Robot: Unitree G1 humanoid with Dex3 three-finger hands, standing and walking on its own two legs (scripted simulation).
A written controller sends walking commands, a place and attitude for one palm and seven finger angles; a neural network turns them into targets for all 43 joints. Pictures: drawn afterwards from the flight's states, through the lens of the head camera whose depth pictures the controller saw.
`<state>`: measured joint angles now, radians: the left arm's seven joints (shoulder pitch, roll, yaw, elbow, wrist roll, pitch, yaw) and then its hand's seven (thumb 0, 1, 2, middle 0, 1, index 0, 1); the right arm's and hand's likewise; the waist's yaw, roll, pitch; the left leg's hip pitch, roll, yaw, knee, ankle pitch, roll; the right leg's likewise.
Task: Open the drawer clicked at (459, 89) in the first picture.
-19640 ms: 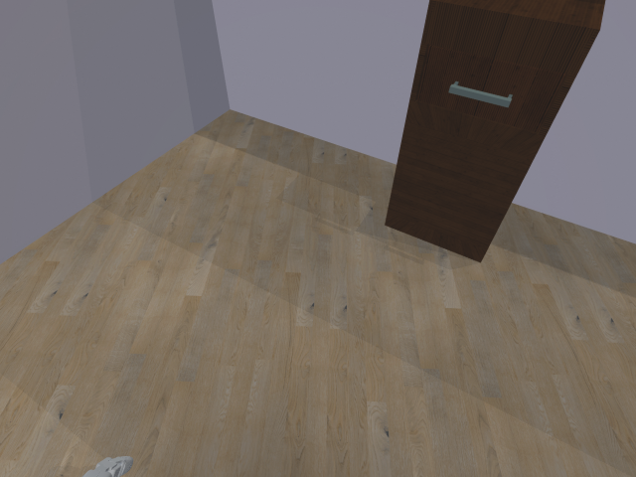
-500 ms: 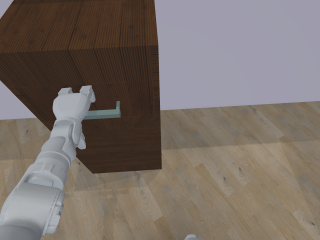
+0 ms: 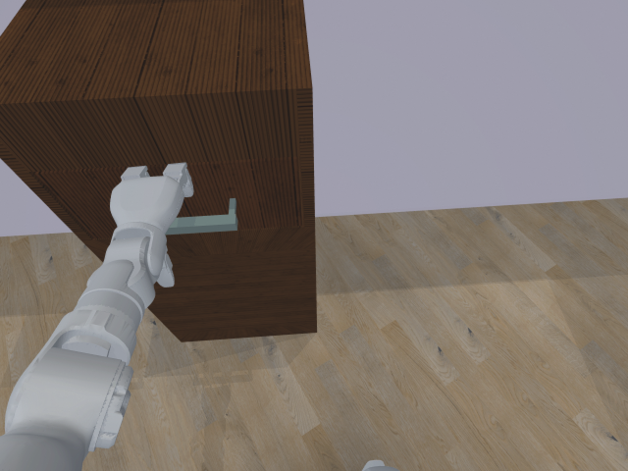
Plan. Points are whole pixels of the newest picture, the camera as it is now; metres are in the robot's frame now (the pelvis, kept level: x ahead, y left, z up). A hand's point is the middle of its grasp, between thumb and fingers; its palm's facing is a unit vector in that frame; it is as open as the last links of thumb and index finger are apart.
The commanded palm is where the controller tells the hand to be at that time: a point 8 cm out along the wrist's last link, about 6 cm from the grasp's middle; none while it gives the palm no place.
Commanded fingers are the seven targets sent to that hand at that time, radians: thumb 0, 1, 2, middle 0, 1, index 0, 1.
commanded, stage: move the hooked fingers above the handle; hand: left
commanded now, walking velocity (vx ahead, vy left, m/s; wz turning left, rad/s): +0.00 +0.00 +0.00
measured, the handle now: (182, 216) +0.51 +0.21 -0.04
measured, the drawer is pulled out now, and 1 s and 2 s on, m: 0.00 0.00 0.00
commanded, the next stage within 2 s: none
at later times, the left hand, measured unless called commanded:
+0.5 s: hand (170, 224) +0.45 +0.20 +0.01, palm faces -0.09 -0.04 -1.00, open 13.7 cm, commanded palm +0.43 +0.20 +0.07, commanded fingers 0.00 -0.50 0.30 -0.30 -1.20 -0.30 -1.20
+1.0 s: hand (188, 222) +0.45 +0.17 +0.02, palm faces -0.04 -0.06 -1.00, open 13.8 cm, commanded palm +0.43 +0.20 +0.07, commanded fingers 0.00 -0.50 0.30 -0.30 -1.20 -0.30 -1.20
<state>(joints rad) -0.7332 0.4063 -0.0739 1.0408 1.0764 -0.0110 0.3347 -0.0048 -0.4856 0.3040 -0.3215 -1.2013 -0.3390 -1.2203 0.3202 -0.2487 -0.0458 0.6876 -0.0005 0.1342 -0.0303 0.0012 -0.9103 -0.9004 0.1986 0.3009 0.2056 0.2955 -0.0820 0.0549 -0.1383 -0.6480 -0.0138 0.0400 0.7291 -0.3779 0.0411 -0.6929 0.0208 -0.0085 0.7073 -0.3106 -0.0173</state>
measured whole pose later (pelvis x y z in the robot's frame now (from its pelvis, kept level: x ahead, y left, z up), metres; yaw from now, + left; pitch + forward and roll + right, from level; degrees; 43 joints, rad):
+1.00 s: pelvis +0.01 +0.00 +0.00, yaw +1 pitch +16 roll -1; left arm -0.71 0.33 -0.13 0.96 1.08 -0.06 0.34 -0.01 -0.49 0.30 -0.32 -1.20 -0.32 -1.20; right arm 0.30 -0.25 -0.05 0.70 -0.01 0.14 -0.03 0.00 -0.91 -0.90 0.20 0.30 0.21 0.30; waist -0.07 0.05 -0.14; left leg -0.62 -0.02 0.02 0.74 -0.39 0.04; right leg -0.66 0.01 -0.03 0.71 -0.33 -0.02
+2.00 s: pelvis +0.00 +0.00 -0.01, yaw +1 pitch +18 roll -1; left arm -0.74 0.41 -0.13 0.97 1.07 -0.14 0.28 -0.01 -0.49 0.30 -0.33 -1.20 -0.33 -1.20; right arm 0.35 -0.26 -0.06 0.71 -0.01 0.10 -0.06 0.00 -0.91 -0.90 0.20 0.30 0.21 0.30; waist -0.08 0.04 -0.14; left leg -0.69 -0.02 0.01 0.78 -0.40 0.04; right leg -0.72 0.01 -0.04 0.74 -0.33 -0.02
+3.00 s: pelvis +0.00 -0.01 +0.00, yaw +0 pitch +15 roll +0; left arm -0.75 0.42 -0.09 1.06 1.04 0.04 0.23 0.00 -0.49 0.30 -0.34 -1.22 -0.33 -1.23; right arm 0.30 -0.23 -0.01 0.67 0.02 0.15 -0.06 0.00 -0.91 -0.90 0.20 0.30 0.21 0.30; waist -0.09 0.06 -0.12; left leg -0.61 -0.01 0.04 0.71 -0.37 0.04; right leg -0.66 0.02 -0.01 0.70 -0.30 -0.02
